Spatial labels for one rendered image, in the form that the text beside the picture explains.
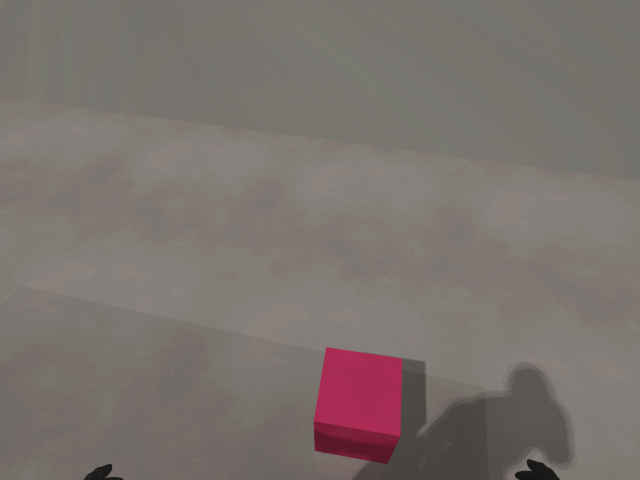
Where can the carton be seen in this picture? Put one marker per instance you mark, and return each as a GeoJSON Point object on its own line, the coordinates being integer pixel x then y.
{"type": "Point", "coordinates": [358, 410]}

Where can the robot right hand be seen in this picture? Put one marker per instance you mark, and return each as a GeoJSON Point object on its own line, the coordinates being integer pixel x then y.
{"type": "Point", "coordinates": [539, 472]}

